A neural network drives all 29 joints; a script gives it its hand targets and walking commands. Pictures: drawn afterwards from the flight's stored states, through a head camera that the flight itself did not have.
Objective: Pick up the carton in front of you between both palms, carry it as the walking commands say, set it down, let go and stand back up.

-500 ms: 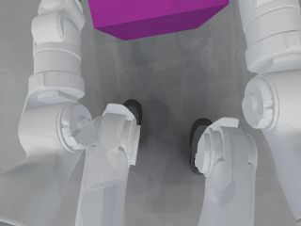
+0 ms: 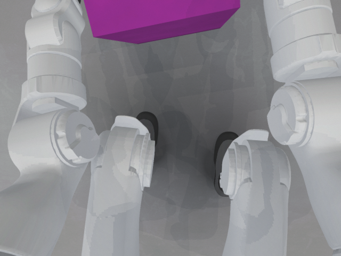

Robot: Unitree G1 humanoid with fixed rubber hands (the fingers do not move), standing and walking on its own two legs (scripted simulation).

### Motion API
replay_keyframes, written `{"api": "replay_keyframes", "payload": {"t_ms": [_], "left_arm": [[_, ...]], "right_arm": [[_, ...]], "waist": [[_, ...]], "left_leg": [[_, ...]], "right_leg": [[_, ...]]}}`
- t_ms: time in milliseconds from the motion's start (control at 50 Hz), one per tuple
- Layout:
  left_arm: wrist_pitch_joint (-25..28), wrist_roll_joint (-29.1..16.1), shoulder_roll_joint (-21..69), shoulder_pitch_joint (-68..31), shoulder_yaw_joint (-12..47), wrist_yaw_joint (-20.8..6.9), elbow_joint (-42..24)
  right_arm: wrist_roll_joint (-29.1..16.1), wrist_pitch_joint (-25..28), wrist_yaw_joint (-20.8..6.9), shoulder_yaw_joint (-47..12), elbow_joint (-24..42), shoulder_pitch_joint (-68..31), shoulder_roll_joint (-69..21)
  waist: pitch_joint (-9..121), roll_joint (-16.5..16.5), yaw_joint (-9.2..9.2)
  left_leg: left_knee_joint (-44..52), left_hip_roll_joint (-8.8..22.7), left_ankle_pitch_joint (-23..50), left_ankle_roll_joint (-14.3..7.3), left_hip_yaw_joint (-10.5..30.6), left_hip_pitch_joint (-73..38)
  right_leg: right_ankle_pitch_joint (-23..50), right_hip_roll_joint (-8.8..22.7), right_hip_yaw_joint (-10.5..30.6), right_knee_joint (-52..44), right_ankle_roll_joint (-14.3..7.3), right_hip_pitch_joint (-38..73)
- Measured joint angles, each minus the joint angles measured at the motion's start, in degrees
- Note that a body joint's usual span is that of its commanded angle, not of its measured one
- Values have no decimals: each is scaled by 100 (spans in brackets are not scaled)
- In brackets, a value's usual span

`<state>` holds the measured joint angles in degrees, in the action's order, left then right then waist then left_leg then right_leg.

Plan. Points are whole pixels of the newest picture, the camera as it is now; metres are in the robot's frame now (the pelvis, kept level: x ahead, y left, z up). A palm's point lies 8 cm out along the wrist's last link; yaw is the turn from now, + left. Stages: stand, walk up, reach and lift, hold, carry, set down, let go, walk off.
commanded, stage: set down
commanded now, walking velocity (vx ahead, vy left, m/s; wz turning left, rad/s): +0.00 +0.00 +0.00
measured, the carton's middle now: out of the picture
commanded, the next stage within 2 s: let go in 1.70 s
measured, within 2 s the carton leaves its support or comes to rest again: neither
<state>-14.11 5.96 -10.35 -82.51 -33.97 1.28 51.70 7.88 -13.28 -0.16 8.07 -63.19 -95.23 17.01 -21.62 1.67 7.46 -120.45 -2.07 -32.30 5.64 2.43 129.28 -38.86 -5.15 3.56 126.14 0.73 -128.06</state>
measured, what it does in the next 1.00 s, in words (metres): stands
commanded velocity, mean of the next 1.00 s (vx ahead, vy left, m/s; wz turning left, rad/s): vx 0.00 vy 0.00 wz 0.00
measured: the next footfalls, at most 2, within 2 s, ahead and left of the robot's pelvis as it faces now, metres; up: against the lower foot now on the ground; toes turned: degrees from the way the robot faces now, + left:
none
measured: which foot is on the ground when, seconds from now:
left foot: down 0.00-1.00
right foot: down 0.00-1.00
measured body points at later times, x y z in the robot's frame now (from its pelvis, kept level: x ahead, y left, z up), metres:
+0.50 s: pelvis -0.01 +0.00 -0.01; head +0.39 -0.02 +0.19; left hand +0.52 +0.23 -0.20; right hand +0.60 -0.09 -0.22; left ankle +0.12 +0.14 -0.35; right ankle +0.08 -0.11 -0.35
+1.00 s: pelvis -0.01 +0.00 +0.04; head +0.37 +0.01 +0.29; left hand +0.53 +0.25 -0.10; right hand +0.63 -0.11 -0.09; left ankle +0.12 +0.14 -0.35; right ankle +0.07 -0.11 -0.35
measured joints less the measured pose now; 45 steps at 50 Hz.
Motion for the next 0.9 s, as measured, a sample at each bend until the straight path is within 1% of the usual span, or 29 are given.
{"api": "replay_keyframes", "payload": {"t_ms": [220, 320, 380, 420, 460, 520, 560, 620, 700, 760, 860, 900], "left_arm": [[83, -48, -101, -140, -58, -139, 241], [129, 22, -98, -251, -202, -175, 351], [254, 20, -90, -326, -283, -186, 475], [400, -15, -88, -388, -269, -164, 608], [552, -127, -115, -445, -84, -79, 779], [770, -415, -164, -451, 222, 179, 1026], [886, -681, -207, -414, 420, 321, 1137], [983, -991, -318, -425, 714, 444, 1180], [961, -1226, -376, -429, 987, 543, 1010], [852, -1342, -340, -320, 1159, 612, 703], [574, -1510, -269, -117, 1371, 713, 106], [455, -1480, -231, -49, 1377, 758, -73]], "right_arm": [[206, 70, -178, 201, 13, -54, 22], [223, 73, -259, 184, -69, -155, 85], [187, 134, -275, 106, -158, -220, 158], [93, 198, -237, -39, -205, -238, 243], [-104, 264, -147, -338, -247, -237, 377], [-581, 355, 91, -814, -396, -201, 660], [-974, 403, 189, -1139, -484, -203, 898], [-1485, 452, 200, -1517, -536, -309, 1230], [-1933, 454, 122, -1870, -547, -494, 1537], [-1962, 394, 89, -1849, -469, -508, 1585], [-1784, 200, 152, -1610, -169, -334, 1514], [-1660, 101, 158, -1436, -140, -286, 1443]], "waist": [[-324, 44, -31], [-466, 61, -26], [-566, 85, -1], [-657, 88, 26], [-769, 84, 63], [-841, 89, 114], [-827, 98, 126], [-816, 64, 109], [-736, -30, 152], [-545, -77, 198], [-133, -168, 224], [56, -210, 237]], "left_leg": [[-148, -30, -6, 33, -37, -162], [-193, -37, -6, 58, -36, -237], [-220, -39, -6, 75, -26, -287], [-232, -33, -11, 85, -30, -332], [-236, -19, -20, 90, -34, -382], [-250, 6, -45, 78, -29, -402], [-260, 23, -55, 45, -42, -380], [-269, 80, -50, -26, -88, -331], [-257, 140, -32, -90, -131, -280], [-185, 135, 5, -98, -140, -223], [130, 47, 145, -85, -102, -211], [325, 22, 205, -81, -70, -250]], "right_leg": [[-33, 9, 36, 211, -25, 136], [-36, 9, 35, 277, -39, 195], [-34, 6, 26, 307, -38, 240], [-34, -1, 32, 323, -30, 275], [-32, -14, 37, 326, -18, 316], [-41, -32, 32, 314, 2, 343], [-58, -34, 38, 305, 22, 341], [-69, -21, 43, 301, 42, 317], [-41, -39, 61, 280, 61, 259], [-7, -27, 68, 212, 63, 206], [67, 84, 22, -82, 17, 232], [117, 123, -12, -284, -7, 286]]}}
